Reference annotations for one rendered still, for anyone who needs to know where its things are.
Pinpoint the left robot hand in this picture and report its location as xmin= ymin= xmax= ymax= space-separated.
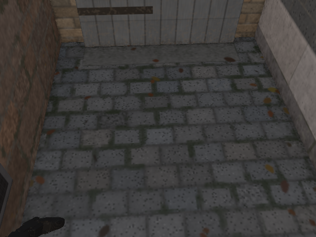
xmin=6 ymin=216 xmax=65 ymax=237

